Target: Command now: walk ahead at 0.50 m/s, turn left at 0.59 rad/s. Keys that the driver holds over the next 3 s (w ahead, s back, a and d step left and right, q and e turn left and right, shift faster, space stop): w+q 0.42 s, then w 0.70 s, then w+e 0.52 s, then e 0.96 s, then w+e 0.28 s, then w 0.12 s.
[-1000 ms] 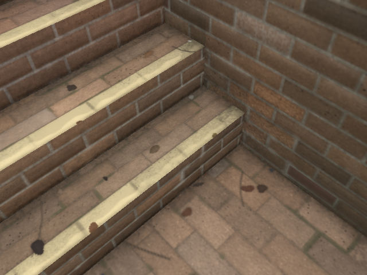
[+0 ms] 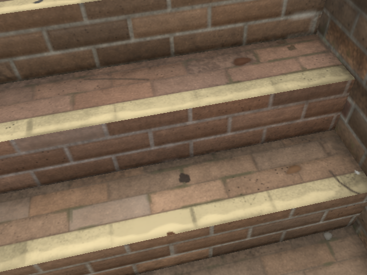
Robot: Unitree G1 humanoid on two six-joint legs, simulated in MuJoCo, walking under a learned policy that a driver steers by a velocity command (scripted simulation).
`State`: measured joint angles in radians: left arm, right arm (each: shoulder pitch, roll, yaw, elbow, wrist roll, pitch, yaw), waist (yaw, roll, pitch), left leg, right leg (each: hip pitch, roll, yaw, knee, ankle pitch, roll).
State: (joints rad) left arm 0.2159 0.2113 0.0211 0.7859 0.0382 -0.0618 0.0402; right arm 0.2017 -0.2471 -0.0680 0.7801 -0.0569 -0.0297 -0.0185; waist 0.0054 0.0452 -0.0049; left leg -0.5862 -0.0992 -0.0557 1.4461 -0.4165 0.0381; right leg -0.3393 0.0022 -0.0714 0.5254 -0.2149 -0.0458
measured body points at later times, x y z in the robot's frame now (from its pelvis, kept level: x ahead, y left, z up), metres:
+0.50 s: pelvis +0.17 +0.13 +0.04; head +0.22 +0.15 +0.49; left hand +0.05 +0.36 -0.10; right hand +0.50 +0.07 +0.00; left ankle +0.25 +0.25 -0.53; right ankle +0.06 -0.10 -0.66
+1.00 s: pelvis +0.41 +0.24 +0.28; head +0.42 +0.27 +0.73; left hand +0.53 +0.51 +0.19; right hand +0.48 +0.01 +0.14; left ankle +0.28 +0.25 -0.47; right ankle +0.50 +0.18 -0.32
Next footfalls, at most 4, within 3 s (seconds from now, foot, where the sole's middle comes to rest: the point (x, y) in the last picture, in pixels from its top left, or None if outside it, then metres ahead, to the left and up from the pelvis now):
0.44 left None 0.29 0.27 -0.56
0.96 right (131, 210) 0.54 0.19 -0.36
1.38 left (1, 109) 0.74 0.54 -0.15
1.84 right None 1.00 0.32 0.05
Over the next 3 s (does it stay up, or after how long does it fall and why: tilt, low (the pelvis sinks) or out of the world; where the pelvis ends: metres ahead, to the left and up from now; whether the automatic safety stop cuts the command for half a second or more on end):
stays up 1.01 0.31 0.81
